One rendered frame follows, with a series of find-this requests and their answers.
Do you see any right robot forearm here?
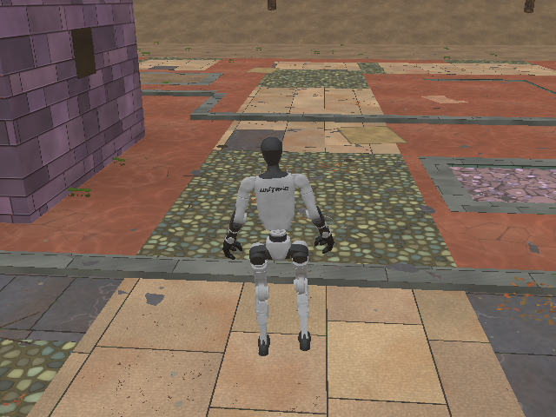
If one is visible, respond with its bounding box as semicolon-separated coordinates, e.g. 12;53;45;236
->
312;206;331;238

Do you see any right robot foot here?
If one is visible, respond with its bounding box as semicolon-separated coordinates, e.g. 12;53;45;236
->
298;332;311;351

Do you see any left robot forearm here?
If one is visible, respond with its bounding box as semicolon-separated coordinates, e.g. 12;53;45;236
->
225;211;242;244

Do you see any left robot upper arm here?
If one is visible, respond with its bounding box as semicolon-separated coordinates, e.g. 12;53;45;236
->
233;176;255;224

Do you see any robot left thigh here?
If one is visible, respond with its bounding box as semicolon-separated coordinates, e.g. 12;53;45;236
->
249;242;269;301

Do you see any robot left hand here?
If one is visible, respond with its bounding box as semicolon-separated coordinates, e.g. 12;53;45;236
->
222;240;242;260

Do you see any right robot upper arm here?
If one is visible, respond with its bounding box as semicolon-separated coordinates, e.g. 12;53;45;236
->
292;174;320;220

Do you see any robot right hand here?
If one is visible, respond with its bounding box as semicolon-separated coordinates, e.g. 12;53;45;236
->
314;234;334;254

